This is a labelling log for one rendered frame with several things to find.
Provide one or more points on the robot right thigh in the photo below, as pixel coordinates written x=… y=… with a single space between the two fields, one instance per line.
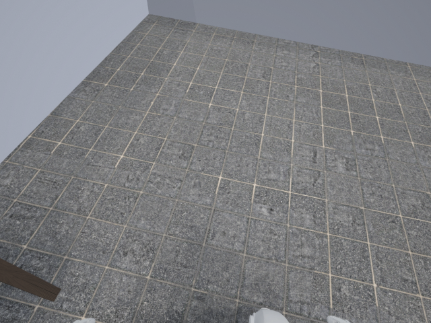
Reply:
x=267 y=316

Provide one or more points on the table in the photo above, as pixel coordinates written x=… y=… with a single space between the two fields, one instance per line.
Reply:
x=21 y=279

